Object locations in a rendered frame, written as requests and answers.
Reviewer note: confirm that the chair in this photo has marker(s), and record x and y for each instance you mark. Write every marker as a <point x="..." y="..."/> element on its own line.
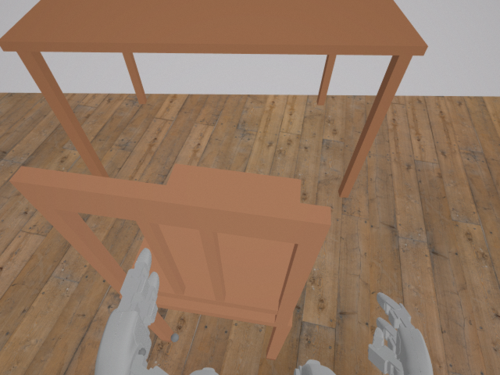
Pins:
<point x="229" y="244"/>

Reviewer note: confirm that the robot left hand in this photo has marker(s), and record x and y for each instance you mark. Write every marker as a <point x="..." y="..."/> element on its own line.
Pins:
<point x="126" y="330"/>

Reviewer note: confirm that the robot right hand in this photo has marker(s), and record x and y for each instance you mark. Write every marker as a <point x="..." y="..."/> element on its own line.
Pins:
<point x="406" y="351"/>

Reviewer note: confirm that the table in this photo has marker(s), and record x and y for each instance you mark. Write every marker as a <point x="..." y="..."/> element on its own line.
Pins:
<point x="289" y="27"/>

